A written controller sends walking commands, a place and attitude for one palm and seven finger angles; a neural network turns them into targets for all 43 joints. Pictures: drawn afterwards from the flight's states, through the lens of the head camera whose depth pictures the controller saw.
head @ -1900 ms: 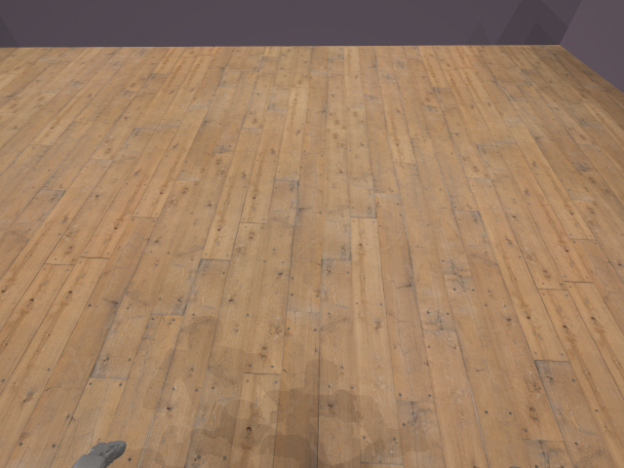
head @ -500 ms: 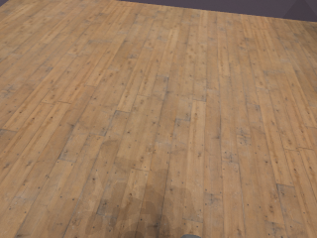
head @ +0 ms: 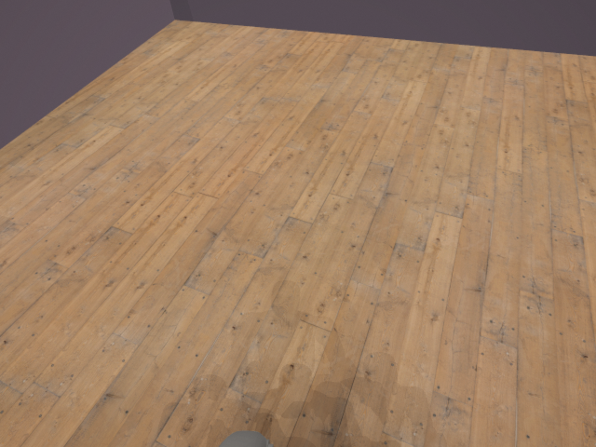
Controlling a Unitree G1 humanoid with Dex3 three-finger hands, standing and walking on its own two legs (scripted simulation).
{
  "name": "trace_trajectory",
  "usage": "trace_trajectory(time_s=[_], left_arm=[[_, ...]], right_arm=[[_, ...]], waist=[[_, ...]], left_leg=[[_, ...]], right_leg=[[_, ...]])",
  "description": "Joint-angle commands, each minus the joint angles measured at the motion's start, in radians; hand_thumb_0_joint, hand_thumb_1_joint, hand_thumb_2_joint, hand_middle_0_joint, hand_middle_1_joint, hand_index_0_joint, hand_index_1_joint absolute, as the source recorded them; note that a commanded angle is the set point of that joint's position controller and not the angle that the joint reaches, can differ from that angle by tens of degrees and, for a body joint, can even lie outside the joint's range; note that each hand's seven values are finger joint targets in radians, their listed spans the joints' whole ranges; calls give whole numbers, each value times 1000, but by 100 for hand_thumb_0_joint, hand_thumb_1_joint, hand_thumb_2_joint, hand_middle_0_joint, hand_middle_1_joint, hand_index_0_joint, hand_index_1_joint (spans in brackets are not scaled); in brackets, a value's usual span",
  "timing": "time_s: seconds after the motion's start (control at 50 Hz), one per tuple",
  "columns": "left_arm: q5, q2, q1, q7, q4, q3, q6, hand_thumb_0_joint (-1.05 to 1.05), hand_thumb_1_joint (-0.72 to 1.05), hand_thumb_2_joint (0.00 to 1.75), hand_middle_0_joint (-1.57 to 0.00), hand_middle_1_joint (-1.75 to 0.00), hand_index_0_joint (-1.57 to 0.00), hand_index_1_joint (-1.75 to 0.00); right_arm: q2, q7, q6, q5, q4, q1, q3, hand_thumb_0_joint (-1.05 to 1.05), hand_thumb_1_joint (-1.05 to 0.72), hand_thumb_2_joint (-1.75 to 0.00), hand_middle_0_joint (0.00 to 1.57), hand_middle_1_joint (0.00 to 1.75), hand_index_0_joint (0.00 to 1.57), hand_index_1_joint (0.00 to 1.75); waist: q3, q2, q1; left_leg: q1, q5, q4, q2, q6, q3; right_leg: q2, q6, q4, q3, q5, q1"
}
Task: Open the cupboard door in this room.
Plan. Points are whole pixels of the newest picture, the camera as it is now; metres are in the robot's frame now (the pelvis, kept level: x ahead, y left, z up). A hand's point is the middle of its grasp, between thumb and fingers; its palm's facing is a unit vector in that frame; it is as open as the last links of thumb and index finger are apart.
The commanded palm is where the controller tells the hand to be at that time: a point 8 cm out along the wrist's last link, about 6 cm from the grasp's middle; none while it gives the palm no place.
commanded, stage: turn or walk to find it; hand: left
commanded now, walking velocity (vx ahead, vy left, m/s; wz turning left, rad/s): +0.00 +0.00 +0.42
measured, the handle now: out of the picture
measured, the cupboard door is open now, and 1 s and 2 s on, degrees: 0 0 0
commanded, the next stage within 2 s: none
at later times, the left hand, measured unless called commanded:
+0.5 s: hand out of the picture +0.01 +0.28 -0.17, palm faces +0.26 -0.94 -0.23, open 7.4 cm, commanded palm none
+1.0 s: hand out of the picture -0.01 +0.20 -0.15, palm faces +0.43 -0.86 -0.25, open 7.4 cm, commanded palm none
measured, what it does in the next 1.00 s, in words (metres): steps on the spot, turning left: left foot, then right foot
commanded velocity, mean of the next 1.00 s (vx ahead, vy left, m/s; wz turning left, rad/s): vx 0.00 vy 0.00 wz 0.42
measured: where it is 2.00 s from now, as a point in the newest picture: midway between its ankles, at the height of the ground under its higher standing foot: outside the picture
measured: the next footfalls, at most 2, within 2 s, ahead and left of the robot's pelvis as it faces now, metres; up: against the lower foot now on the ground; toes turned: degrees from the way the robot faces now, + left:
left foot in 0.22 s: -0.01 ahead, +0.15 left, +0.00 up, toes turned +11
right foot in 0.74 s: +0.06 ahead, -0.07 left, +0.00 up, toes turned +15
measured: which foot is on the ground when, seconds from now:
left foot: up 0.00-0.20, down 0.22-0.76, up 0.78-1.00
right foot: down 0.00-0.24, up 0.26-0.72, down 0.74-1.00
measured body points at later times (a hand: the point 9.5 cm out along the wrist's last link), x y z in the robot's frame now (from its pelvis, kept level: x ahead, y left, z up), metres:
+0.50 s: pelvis -0.01 +0.06 +0.00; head +0.02 +0.09 +0.45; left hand -0.01 +0.33 -0.15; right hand +0.12 -0.16 -0.13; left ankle -0.04 +0.14 -0.74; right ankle +0.00 -0.11 -0.66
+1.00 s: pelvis -0.01 +0.00 +0.00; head +0.02 -0.02 +0.45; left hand -0.04 +0.24 -0.13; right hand +0.12 -0.24 -0.16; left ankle -0.11 +0.13 -0.64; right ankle +0.02 -0.08 -0.74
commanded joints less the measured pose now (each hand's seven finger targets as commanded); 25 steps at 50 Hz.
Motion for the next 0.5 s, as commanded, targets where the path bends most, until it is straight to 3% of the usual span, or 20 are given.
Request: trace_trajectory(time_s=[0.0,0.04,0.1,0.12,0.16,0.18,0.2,0.22,0.24,0.26,0.3,0.34,0.38,0.48], left_arm=[[10,184,33,14,-55,42,-34,0,90,90,-20,-30,-20,-30],[15,205,62,14,-43,49,-32,0,90,90,-20,-30,-20,-30],[20,234,94,11,-26,60,-27,0,90,90,-20,-30,-20,-30],[19,242,86,11,-23,64,-26,0,90,90,-20,-30,-20,-30],[10,241,65,9,-18,64,-23,0,90,90,-20,-30,-20,-30],[2,220,53,7,-23,61,-18,0,90,90,-20,-30,-20,-30],[-7,162,70,2,-50,54,-12,0,90,90,-20,-30,-20,-30],[-1,117,29,4,-79,32,-6,0,90,90,-20,-30,-20,-30],[4,139,-6,8,-73,36,6,0,90,90,-20,-30,-20,-30],[5,129,-41,10,-60,39,12,0,90,90,-20,-30,-20,-30],[2,137,-47,-2,-41,46,8,0,90,90,-20,-30,-20,-30],[0,131,-11,-9,-23,48,6,0,90,90,-20,-30,-20,-30],[0,132,-14,-11,-19,49,8,0,90,90,-20,-30,-20,-30],[-2,127,-63,-6,-44,49,13,0,90,90,-20,-30,-20,-30]], right_arm=[[-40,-5,-13,-1,-77,-69,5,0,-90,-90,20,30,20,30],[-35,-6,-17,3,-86,-108,12,0,-90,-90,20,30,20,30],[-21,-7,-30,10,-93,-131,25,0,-90,-90,20,30,20,30],[-24,-9,-35,12,-87,-104,27,0,-90,-90,20,30,20,30],[-38,-12,-44,12,-71,-45,26,0,-90,-90,20,30,20,30],[-75,-11,-54,11,-59,3,18,0,-90,-90,20,30,20,30],[-175,-16,-66,1,-59,39,-3,0,-90,-90,20,30,20,30],[-232,-24,-60,12,-46,88,-16,0,-90,-90,20,30,20,30],[-214,-30,-55,6,-33,96,-14,0,-90,-90,20,30,20,30],[-174,-41,-63,3,-29,76,-4,0,-90,-90,20,30,20,30],[-139,-48,-64,2,-52,-1,9,0,-90,-90,20,30,20,30],[-130,-49,-72,6,-61,-17,13,0,-90,-90,20,30,20,30],[-121,-49,-75,8,-61,-8,14,0,-90,-90,20,30,20,30],[-121,-47,-73,2,-61,21,9,0,-90,-90,20,30,20,30]], waist=[[62,-177,45],[46,-187,62],[-8,-222,84],[-38,-232,69],[-79,-220,36],[-112,-126,7],[-159,151,-8],[-159,280,-26],[-144,160,-35],[-107,214,-31],[-47,156,-4],[-58,124,17],[-52,119,17],[-30,110,7]], left_leg=[[-40,-57,-73,41,-17,38],[5,-108,-189,49,-15,61],[94,-149,-372,34,-3,106],[135,-127,-439,32,2,116],[265,32,-628,18,13,136],[405,195,-760,53,27,93],[590,527,-792,286,117,-183],[609,937,-760,430,229,-327],[571,921,-738,426,262,-230],[513,895,-755,355,229,-213],[474,831,-753,296,208,-154],[498,819,-755,249,191,-107],[481,783,-771,231,187,-105],[462,680,-793,239,217,-192]], right_leg=[[-263,-126,-166,154,272,11],[-286,-142,-137,146,352,33],[-295,-140,-60,122,529,86],[-296,-129,-24,109,572,100],[-261,-66,62,46,573,75],[-231,-16,180,1,481,-4],[-118,60,373,-63,83,-246],[-49,92,517,-3,-371,-375],[-69,76,604,58,-342,-358],[-75,83,622,92,-278,-368],[-74,91,676,92,-180,-391],[-61,103,679,78,-118,-386],[-57,110,659,75,-84,-369],[-49,121,564,89,-88,-359]])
